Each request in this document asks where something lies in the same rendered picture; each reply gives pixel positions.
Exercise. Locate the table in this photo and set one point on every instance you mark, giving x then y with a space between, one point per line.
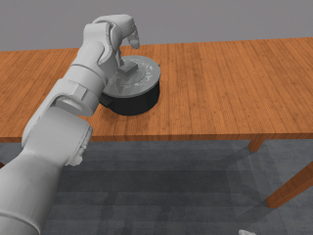
258 89

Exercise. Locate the robot left upper arm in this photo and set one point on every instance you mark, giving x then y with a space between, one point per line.
29 183

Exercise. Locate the robot left hand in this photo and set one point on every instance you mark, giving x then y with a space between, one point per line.
128 29

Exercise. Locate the knob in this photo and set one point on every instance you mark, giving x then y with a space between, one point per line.
128 68

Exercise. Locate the pot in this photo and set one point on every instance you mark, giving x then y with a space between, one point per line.
131 106

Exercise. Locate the lid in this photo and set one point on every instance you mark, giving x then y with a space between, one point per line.
137 83

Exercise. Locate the robot left forearm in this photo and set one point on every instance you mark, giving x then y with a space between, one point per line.
78 92

